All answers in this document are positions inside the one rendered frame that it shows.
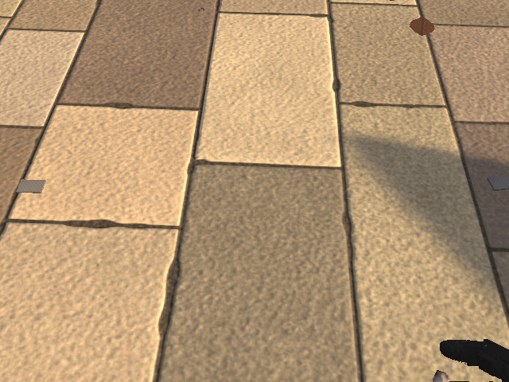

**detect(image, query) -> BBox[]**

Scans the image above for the robot right hand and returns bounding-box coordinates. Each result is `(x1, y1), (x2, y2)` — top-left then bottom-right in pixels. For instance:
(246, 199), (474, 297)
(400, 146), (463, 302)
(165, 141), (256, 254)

(440, 339), (509, 382)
